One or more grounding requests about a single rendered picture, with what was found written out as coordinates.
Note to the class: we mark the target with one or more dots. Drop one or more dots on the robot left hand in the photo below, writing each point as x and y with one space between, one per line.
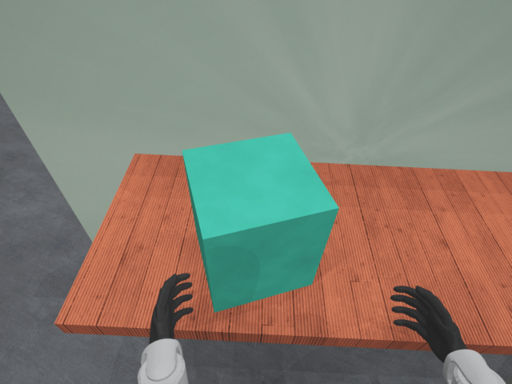
164 318

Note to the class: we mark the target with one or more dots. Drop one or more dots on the table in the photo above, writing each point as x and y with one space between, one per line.
447 231

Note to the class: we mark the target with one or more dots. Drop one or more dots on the robot left forearm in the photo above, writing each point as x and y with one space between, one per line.
162 362

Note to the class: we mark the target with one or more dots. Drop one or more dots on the carton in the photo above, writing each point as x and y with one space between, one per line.
262 215

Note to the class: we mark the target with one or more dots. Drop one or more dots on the robot right hand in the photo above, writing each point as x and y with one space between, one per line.
436 325

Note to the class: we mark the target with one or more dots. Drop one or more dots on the robot right forearm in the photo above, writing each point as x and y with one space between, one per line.
468 367

